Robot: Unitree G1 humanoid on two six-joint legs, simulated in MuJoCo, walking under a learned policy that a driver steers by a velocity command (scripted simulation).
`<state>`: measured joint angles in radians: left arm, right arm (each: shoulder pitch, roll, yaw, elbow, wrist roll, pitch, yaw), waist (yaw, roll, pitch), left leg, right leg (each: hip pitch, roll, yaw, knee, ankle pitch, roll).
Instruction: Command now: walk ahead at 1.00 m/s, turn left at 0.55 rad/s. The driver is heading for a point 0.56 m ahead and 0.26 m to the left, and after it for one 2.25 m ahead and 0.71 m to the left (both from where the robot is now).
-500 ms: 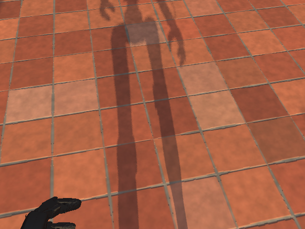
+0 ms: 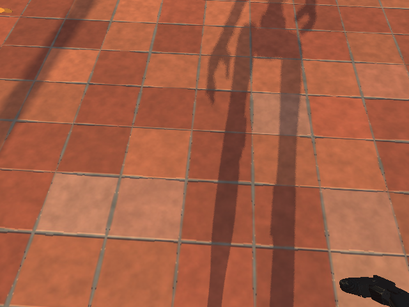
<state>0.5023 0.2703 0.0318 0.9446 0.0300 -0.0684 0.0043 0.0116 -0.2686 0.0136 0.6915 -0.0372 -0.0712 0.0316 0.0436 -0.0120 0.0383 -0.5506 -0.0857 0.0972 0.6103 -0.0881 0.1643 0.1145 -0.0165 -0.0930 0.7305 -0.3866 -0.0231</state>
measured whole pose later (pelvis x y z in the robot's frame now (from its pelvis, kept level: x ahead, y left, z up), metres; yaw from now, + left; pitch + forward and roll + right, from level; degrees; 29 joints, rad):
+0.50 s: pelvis +0.49 +0.02 +0.02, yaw +24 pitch +1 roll -2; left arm 0.15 0.28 0.03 0.70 0.06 -0.07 0.02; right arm 0.32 -0.35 -0.07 0.83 -0.01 -0.04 0.01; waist -0.05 0.03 0.03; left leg -0.34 -0.06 -0.06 1.28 -0.32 0.12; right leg -0.35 -0.04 -0.07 0.57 -0.24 0.03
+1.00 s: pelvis +0.79 +0.16 +0.03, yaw +48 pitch +1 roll -1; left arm 0.03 0.30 0.03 0.63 0.01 -0.06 0.04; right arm 0.16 -0.28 -0.05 0.65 0.00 -0.01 0.00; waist -0.03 -0.04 0.11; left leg -0.36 -0.18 -0.11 0.46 -0.10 0.13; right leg -0.68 -0.06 0.10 1.17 -0.38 0.09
